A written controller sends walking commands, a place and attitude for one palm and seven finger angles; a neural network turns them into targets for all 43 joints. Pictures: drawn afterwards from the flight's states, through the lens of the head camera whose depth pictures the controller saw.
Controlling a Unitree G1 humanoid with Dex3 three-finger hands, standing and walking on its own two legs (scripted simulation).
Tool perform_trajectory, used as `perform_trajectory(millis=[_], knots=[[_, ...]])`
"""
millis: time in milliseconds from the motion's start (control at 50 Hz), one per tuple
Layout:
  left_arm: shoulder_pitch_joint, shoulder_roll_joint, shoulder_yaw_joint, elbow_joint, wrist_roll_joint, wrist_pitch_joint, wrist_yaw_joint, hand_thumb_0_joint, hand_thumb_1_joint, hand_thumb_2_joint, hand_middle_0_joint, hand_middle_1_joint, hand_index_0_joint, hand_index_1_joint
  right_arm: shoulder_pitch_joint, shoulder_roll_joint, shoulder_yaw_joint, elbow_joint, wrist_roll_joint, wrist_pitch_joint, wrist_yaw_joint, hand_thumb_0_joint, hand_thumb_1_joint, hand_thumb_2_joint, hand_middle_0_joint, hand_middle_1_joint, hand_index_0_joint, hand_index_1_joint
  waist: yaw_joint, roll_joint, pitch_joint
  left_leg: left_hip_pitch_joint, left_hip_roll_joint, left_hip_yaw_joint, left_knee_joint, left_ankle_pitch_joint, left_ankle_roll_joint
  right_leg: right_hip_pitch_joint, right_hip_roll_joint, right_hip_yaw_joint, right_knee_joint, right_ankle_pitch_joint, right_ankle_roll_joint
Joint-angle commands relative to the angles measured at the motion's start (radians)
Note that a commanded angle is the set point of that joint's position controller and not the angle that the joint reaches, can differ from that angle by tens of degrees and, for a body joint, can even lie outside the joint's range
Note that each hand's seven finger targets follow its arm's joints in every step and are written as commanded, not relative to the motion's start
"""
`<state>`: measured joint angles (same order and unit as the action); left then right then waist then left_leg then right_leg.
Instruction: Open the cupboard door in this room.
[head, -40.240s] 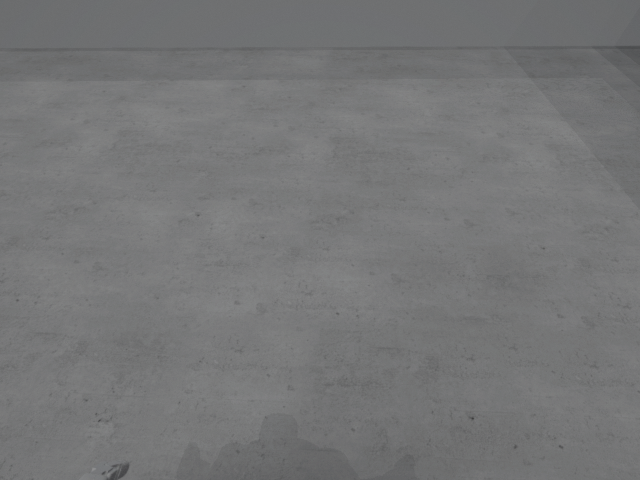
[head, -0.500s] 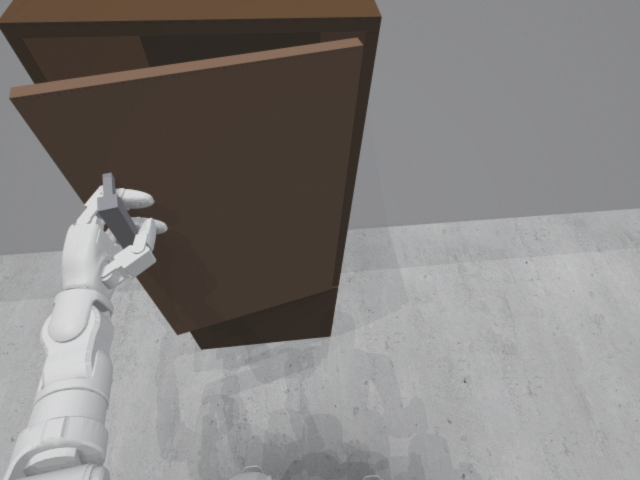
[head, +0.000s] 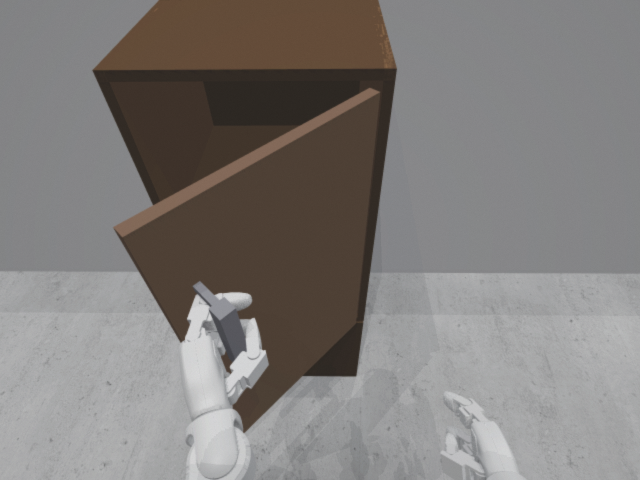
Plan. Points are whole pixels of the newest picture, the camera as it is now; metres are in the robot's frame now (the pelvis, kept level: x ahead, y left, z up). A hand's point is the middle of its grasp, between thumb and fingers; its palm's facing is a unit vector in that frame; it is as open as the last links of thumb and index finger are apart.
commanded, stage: pull the door open along its arc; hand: left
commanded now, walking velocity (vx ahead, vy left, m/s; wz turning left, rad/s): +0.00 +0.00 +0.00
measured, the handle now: (222, 325) +0.29 +0.14 +0.06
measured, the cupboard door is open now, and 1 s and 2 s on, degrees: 47 50 52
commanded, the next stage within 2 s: open thumb and fingers to let go in 0.02 s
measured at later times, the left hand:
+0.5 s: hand (274, 363) +0.24 +0.07 +0.06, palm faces +0.42 -0.91 -0.02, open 9.7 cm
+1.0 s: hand (271, 365) +0.24 +0.07 +0.06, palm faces +0.35 -0.93 +0.00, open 15.1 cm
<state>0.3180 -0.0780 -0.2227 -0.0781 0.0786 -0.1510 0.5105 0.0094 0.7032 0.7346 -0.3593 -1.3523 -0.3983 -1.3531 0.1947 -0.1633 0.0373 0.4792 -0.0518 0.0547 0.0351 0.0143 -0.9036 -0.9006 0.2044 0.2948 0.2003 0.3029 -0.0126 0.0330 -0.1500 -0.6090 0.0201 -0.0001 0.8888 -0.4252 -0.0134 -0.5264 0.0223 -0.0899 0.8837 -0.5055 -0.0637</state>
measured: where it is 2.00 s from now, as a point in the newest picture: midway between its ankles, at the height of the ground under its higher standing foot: outside the picture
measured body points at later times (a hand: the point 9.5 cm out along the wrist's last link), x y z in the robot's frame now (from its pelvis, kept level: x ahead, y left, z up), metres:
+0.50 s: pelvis -0.01 -0.04 +0.00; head +0.01 -0.07 +0.44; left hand +0.22 +0.11 +0.07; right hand +0.17 -0.26 -0.11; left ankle +0.01 +0.13 -0.69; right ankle -0.03 -0.08 -0.69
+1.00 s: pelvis -0.01 -0.02 -0.01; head +0.00 -0.04 +0.44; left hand +0.22 +0.12 +0.07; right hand +0.17 -0.23 -0.10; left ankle +0.01 +0.13 -0.69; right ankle -0.03 -0.08 -0.69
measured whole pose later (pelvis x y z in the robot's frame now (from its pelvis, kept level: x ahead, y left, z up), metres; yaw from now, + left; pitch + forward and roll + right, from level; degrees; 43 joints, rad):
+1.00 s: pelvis -0.01 -0.02 -0.01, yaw +1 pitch +9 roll +1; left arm 0.31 -0.07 -0.24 -0.04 0.06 -0.23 0.50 -0.01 -0.50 0.30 -0.29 -0.63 -0.31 -0.63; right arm 0.21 -0.19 0.02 0.52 -0.06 0.00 0.00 0.02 -0.90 -0.90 0.20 0.29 0.20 0.30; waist -0.01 0.04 -0.14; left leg -0.65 0.01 -0.03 0.91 -0.41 -0.04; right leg -0.57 0.02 -0.10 0.93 -0.51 -0.08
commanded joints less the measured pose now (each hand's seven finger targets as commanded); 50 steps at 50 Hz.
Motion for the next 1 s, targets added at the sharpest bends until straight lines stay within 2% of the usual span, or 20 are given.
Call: perform_trajectory(millis=[0, 20, 40, 60, 100, 120, 140, 160, 260, 380, 440, 500, 540, 600, 640, 800, 840, 900, 960, 980], knots=[[0.096, -0.079, -0.051, -0.324, 0.003, -0.060, -0.007, 0.000, 0.900, 0.900, -0.400, -1.350, -0.400, -1.350, -0.101, -0.098, -0.035, -0.167, 0.002, -0.053, -0.009, 0.000, -0.900, -0.900, 0.200, 0.300, 0.200, 0.300, 0.017, -0.060, -0.142, 0.133, -0.030, -0.014, -0.062, 0.290, 0.034, 0.092, -0.026, 0.058, -0.137, 0.536, 0.049], [0.064, -0.092, -0.058, -0.319, -0.003, -0.057, -0.004, 0.000, 0.900, 0.900, -0.400, -1.350, -0.400, -1.350, -0.104, -0.099, -0.032, -0.165, 0.003, -0.059, -0.010, 0.000, -0.900, -0.900, 0.200, 0.300, 0.200, 0.300, 0.008, -0.064, -0.116, 0.122, -0.034, -0.017, -0.053, 0.269, 0.033, 0.074, -0.031, 0.063, -0.143, 0.529, 0.054], [0.044, -0.098, -0.059, -0.290, -0.003, -0.050, 0.002, 0.000, 0.900, 0.900, -0.400, -1.350, -0.400, -1.350, -0.102, -0.099, -0.033, -0.159, 0.000, -0.067, -0.014, 0.000, -0.900, -0.900, 0.200, 0.300, 0.200, 0.300, -0.003, -0.116, -0.089, 0.105, -0.034, -0.024, -0.044, 0.242, 0.034, 0.063, -0.035, 0.074, -0.164, 0.503, 0.061], [0.000, -0.100, -0.054, -0.266, -0.003, -0.049, 0.013, 0.000, 0.900, 0.900, -0.400, -1.350, -0.400, -1.350, -0.120, -0.103, -0.032, -0.149, -0.002, -0.071, -0.016, 0.000, -0.900, -0.900, 0.200, 0.300, 0.200, 0.300, -0.004, -0.104, -0.065, 0.090, -0.036, -0.027, -0.036, 0.208, 0.031, 0.029, -0.042, 0.087, -0.173, 0.456, 0.064], [-0.151, -0.059, -0.002, -0.236, 0.001, -0.058, 0.042, 0.000, 0.900, 0.900, -0.400, -1.350, -0.400, -1.350, -0.120, -0.105, -0.033, -0.124, -0.011, -0.079, -0.027, 0.000, -0.900, -0.900, 0.200, 0.300, 0.200, 0.300, -0.017, -0.114, -0.066, 0.070, -0.042, -0.031, -0.016, 0.168, 0.030, -0.011, -0.055, 0.115, -0.187, 0.387, 0.073], [-0.138, -0.058, 0.013, -0.219, 0.001, -0.062, 0.047, 0.000, 0.830, 0.870, -0.395, -1.342, -0.395, -1.342, -0.118, -0.102, -0.036, -0.121, -0.014, -0.081, -0.032, 0.000, -0.900, -0.900, 0.200, 0.300, 0.200, 0.300, -0.001, -0.117, -0.089, 0.064, -0.046, -0.031, -0.014, 0.163, 0.028, 0.003, -0.062, 0.134, -0.194, 0.375, 0.075], [-0.125, -0.042, 0.018, -0.222, 0.002, -0.067, 0.044, 0.000, 0.760, 0.840, -0.390, -1.335, -0.390, -1.335, -0.112, -0.099, -0.039, -0.121, -0.014, -0.086, -0.035, 0.000, -0.900, -0.900, 0.200, 0.300, 0.200, 0.300, 0.000, -0.146, -0.097, 0.058, -0.047, -0.033, -0.013, 0.169, 0.028, 0.028, -0.070, 0.155, -0.208, 0.391, 0.080], [-0.106, -0.044, 0.020, -0.216, -0.002, -0.072, 0.037, 0.000, 0.690, 0.810, -0.385, -1.327, -0.385, -1.327, -0.111, -0.098, -0.040, -0.122, -0.012, -0.088, -0.037, 0.000, -0.900, -0.900, 0.200, 0.300, 0.200, 0.300, 0.006, -0.136, -0.116, 0.055, -0.049, -0.031, -0.012, 0.177, 0.027, 0.050, -0.081, 0.175, -0.211, 0.431, 0.084], [-0.091, -0.028, 0.018, -0.213, -0.011, -0.094, 0.000, 0.000, 0.340, 0.660, -0.360, -1.290, -0.360, -1.290, -0.080, -0.104, -0.045, -0.115, -0.007, -0.090, -0.041, 0.000, -0.900, -0.900, 0.200, 0.300, 0.200, 0.300, -0.001, -0.162, -0.130, 0.040, -0.047, -0.034, -0.024, 0.204, 0.030, 0.111, -0.101, 0.196, -0.200, 0.587, 0.103], [-0.131, 0.005, 0.046, -0.191, -0.017, -0.136, -0.022, 0.000, -0.080, 0.480, -0.330, -1.245, -0.330, -1.245, -0.083, -0.111, -0.051, -0.102, -0.008, -0.088, -0.046, 0.000, -0.900, -0.900, 0.200, 0.300, 0.200, 0.300, -0.009, -0.163, -0.113, 0.012, -0.045, -0.041, -0.020, 0.168, 0.031, 0.095, -0.113, 0.221, -0.208, 0.528, 0.106], [-0.149, 0.029, 0.073, -0.185, -0.027, -0.153, -0.022, 0.000, -0.290, 0.390, -0.315, -1.222, -0.315, -1.222, -0.084, -0.110, -0.055, -0.097, -0.006, -0.089, -0.049, 0.000, -0.900, -0.900, 0.200, 0.300, 0.200, 0.300, -0.006, -0.159, -0.126, 0.001, -0.044, -0.045, -0.012, 0.157, 0.031, 0.098, -0.117, 0.242, -0.218, 0.482, 0.106], [-0.115, 0.015, 0.076, -0.180, -0.043, -0.162, -0.026, 0.000, -0.500, 0.300, -0.300, -1.200, -0.300, -1.200, -0.081, -0.110, -0.056, -0.101, -0.005, -0.090, -0.048, 0.000, -0.900, -0.900, 0.200, 0.300, 0.200, 0.300, 0.008, -0.149, -0.147, 0.005, -0.046, -0.042, -0.020, 0.168, 0.030, 0.120, -0.116, 0.235, -0.207, 0.527, 0.106], [-0.116, 0.021, 0.079, -0.173, -0.046, -0.161, -0.029, 0.000, -0.500, 0.300, -0.300, -1.200, -0.300, -1.200, -0.078, -0.112, -0.056, -0.101, -0.004, -0.089, -0.048, 0.000, -0.900, -0.900, 0.200, 0.300, 0.200, 0.300, 0.002, -0.162, -0.144, 0.002, -0.045, -0.044, -0.020, 0.170, 0.031, 0.123, -0.115, 0.230, -0.203, 0.541, 0.109], [-0.145, 0.013, 0.070, -0.193, -0.044, -0.169, -0.023, 0.000, -0.500, 0.300, -0.275, -1.050, -0.275, -1.050, -0.082, -0.113, -0.058, -0.103, -0.003, -0.091, -0.049, 0.000, -0.900, -0.900, 0.200, 0.300, 0.200, 0.300, 0.001, -0.126, -0.145, 0.019, -0.045, -0.039, -0.022, 0.167, 0.031, 0.101, -0.111, 0.222, -0.203, 0.500, 0.102], [-0.121, 0.013, 0.067, -0.169, -0.039, -0.163, -0.019, 0.000, -0.500, 0.300, -0.258, -0.950, -0.258, -0.950, -0.081, -0.115, -0.057, -0.106, -0.003, -0.093, -0.049, 0.000, -0.900, -0.900, 0.200, 0.300, 0.200, 0.300, -0.003, -0.158, -0.132, 0.015, -0.043, -0.043, -0.022, 0.168, 0.033, 0.094, -0.106, 0.216, -0.202, 0.500, 0.102], [-0.147, -0.007, 0.048, -0.175, -0.016, -0.155, 0.005, 0.000, -0.500, 0.300, -0.192, -0.550, -0.192, -0.550, -0.086, -0.111, -0.053, -0.115, -0.006, -0.094, -0.050, 0.000, -0.900, -0.900, 0.200, 0.300, 0.200, 0.300, 0.003, -0.136, -0.128, 0.032, -0.045, -0.030, -0.025, 0.160, 0.034, 0.053, -0.088, 0.177, -0.190, 0.413, 0.085], [-0.134, -0.007, 0.048, -0.166, -0.008, -0.149, 0.012, 0.000, -0.500, 0.300, -0.175, -0.450, -0.175, -0.450, -0.086, -0.109, -0.054, -0.116, -0.008, -0.097, -0.051, 0.000, -0.900, -0.900, 0.200, 0.300, 0.200, 0.300, 0.004, -0.161, -0.130, 0.037, -0.043, -0.033, -0.022, 0.166, 0.036, 0.051, -0.081, 0.169, -0.191, 0.403, 0.082], [-0.143, -0.040, 0.016, -0.180, -0.008, -0.140, 0.020, 0.000, -0.500, 0.300, -0.150, -0.300, -0.150, -0.300, -0.092, -0.108, -0.049, -0.124, -0.006, -0.098, -0.047, 0.000, -0.900, -0.900, 0.200, 0.300, 0.200, 0.300, 0.007, -0.112, -0.135, 0.056, -0.044, -0.027, -0.030, 0.166, 0.036, 0.028, -0.068, 0.136, -0.171, 0.382, 0.072], [-0.156, -0.056, 0.005, -0.171, -0.010, -0.125, 0.029, 0.000, -0.500, 0.300, -0.150, -0.300, -0.150, -0.300, -0.099, -0.108, -0.047, -0.127, -0.006, -0.102, -0.047, 0.000, -0.900, -0.900, 0.200, 0.300, 0.200, 0.300, 0.002, -0.140, -0.120, 0.057, -0.042, -0.030, -0.030, 0.157, 0.037, 0.005, -0.058, 0.116, -0.170, 0.336, 0.069], [-0.159, -0.052, 0.011, -0.174, -0.009, -0.122, 0.033, 0.000, -0.500, 0.300, -0.150, -0.300, -0.150, -0.300, -0.102, -0.108, -0.047, -0.126, -0.006, -0.102, -0.047, 0.000, -0.900, -0.900, 0.200, 0.300, 0.200, 0.300, 0.006, -0.121, -0.118, 0.059, -0.042, -0.029, -0.031, 0.154, 0.036, -0.001, -0.055, 0.112, -0.167, 0.323, 0.066]])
